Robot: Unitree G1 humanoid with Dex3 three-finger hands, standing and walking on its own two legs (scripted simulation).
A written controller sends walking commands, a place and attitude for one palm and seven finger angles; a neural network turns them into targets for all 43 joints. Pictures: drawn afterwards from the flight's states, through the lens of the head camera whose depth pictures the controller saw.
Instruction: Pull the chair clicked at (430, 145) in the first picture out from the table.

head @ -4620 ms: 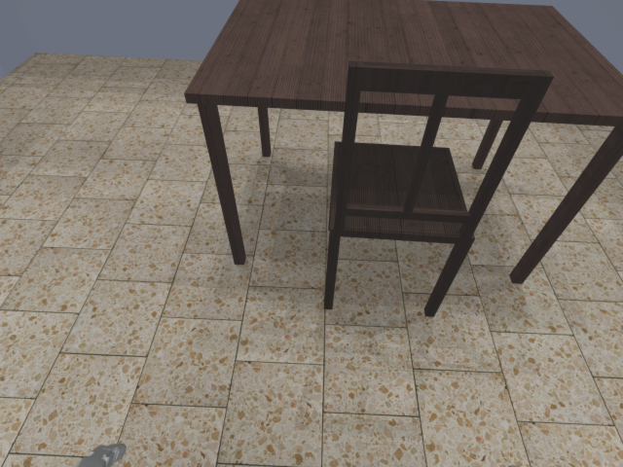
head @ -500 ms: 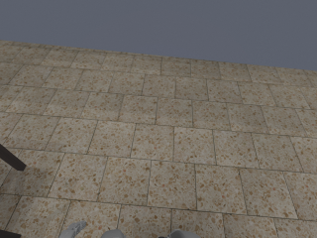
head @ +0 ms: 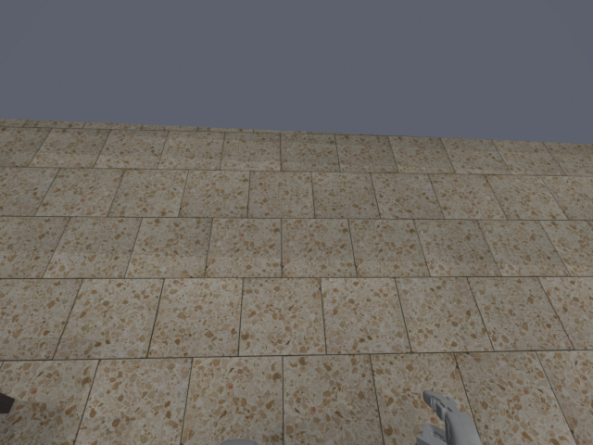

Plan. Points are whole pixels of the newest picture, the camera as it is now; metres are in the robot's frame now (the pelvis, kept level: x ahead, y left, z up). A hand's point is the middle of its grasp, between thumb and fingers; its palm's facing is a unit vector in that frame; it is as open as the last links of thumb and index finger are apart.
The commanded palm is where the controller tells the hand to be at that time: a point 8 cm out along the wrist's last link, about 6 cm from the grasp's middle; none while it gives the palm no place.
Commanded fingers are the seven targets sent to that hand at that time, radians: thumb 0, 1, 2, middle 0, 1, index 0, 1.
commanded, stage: turn to face it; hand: left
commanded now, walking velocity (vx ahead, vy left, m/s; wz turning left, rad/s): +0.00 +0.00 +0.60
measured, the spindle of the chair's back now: out of the picture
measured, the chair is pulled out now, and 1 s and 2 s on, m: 0.00 0.00 0.00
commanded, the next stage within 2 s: none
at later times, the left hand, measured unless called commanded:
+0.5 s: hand out of the picture +0.10 +0.27 -0.15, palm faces +0.22 -0.95 -0.22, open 7.4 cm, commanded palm none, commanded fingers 0.00 0.90 0.90 -0.20 -0.30 -0.20 -0.30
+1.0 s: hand out of the picture +0.01 +0.17 -0.12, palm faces +0.51 -0.79 -0.33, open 7.4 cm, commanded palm none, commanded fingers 0.00 0.90 0.90 -0.20 -0.30 -0.20 -0.30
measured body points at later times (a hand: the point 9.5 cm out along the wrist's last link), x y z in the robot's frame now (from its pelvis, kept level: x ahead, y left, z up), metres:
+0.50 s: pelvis +0.03 +0.04 +0.02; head +0.05 +0.08 +0.47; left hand +0.09 +0.32 -0.13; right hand +0.04 -0.21 -0.11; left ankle +0.05 +0.09 -0.73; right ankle +0.03 -0.15 -0.64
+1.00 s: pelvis +0.05 -0.06 +0.02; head +0.09 -0.08 +0.47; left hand -0.02 +0.21 -0.10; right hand +0.24 -0.27 -0.14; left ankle -0.03 +0.08 -0.63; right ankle +0.06 -0.13 -0.73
